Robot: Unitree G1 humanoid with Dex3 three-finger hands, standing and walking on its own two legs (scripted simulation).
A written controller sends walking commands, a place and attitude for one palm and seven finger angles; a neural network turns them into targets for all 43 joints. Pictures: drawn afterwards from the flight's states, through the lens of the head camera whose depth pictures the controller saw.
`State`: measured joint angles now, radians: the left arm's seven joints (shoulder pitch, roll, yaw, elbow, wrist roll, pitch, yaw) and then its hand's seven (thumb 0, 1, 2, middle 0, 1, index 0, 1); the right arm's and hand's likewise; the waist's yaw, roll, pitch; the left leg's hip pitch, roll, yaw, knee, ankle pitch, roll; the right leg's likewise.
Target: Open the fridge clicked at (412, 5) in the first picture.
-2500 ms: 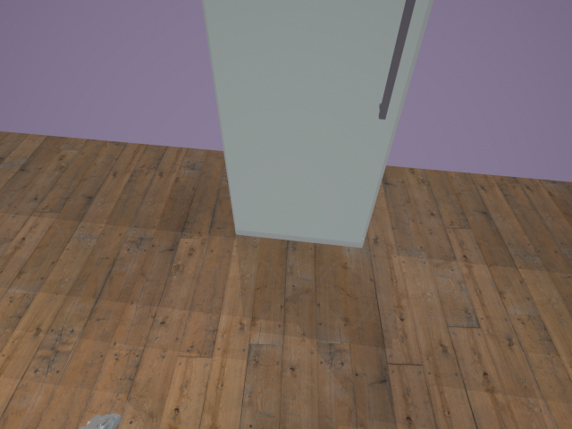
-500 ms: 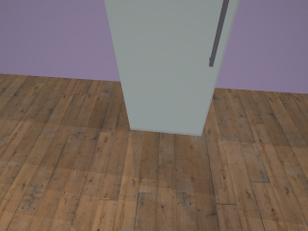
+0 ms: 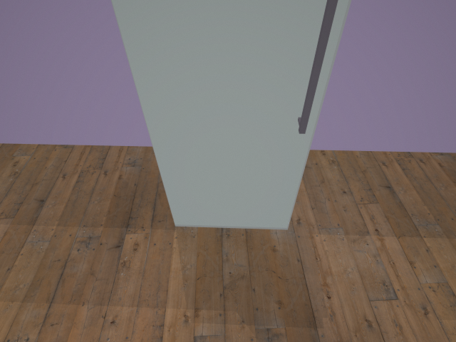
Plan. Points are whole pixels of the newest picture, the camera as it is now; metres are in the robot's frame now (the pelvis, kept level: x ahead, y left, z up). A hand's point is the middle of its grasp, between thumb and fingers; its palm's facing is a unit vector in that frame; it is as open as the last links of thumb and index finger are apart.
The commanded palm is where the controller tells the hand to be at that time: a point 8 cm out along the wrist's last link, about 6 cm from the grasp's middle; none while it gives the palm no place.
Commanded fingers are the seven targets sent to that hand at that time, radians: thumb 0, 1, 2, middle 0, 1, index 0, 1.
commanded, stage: take the last steps up to it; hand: right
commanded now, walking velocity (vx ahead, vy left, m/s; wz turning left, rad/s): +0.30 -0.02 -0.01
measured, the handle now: (318, 51) +0.72 -0.18 +0.19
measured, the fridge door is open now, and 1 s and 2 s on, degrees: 0 0 0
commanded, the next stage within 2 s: come to a stop and stand still in 0.42 s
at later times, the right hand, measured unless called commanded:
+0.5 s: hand (330, 310) +0.24 -0.20 -0.17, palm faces -0.01 +0.98 -0.21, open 7.3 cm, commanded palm none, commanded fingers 0.00 -0.90 -0.90 0.20 0.30 0.20 0.30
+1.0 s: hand (331, 288) +0.29 -0.21 -0.17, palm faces +0.06 +0.97 -0.23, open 7.3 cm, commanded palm none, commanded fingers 0.00 -0.90 -0.90 0.20 0.30 0.20 0.30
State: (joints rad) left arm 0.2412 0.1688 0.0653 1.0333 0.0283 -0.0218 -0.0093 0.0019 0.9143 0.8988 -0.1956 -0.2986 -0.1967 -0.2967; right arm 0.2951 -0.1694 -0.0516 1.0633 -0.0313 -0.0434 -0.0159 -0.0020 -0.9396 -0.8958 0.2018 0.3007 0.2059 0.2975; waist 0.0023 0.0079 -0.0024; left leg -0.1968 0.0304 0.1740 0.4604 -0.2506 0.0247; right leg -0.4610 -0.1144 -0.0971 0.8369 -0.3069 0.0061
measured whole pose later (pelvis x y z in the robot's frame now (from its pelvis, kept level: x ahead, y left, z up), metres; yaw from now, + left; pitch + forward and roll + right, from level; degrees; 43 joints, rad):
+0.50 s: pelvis +0.18 -0.01 +0.00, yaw +2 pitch -1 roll -2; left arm 0.42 0.11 0.04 1.16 0.03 -0.05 0.03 0.00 0.92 0.90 -0.20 -0.30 -0.20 -0.30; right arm 0.19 -0.18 -0.06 1.05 -0.03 0.00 0.00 0.01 -0.93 -0.90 0.20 0.30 0.20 0.30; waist 0.03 0.02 0.08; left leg -0.48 0.09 0.11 0.70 -0.22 0.00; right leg 0.01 -0.01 -0.20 0.37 -0.36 -0.01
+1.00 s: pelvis +0.21 -0.02 -0.01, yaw +1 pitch -1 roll -1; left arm 0.12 0.19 0.06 0.97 0.01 0.03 0.01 0.00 0.91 0.90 -0.20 -0.30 -0.20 -0.30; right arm 0.16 -0.19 -0.06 0.97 -0.03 0.03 -0.04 0.00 -0.91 -0.90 0.20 0.30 0.21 0.30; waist -0.03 0.02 0.06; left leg -0.37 0.07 0.13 0.53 -0.14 0.03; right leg -0.30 -0.03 -0.04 0.71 -0.37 0.04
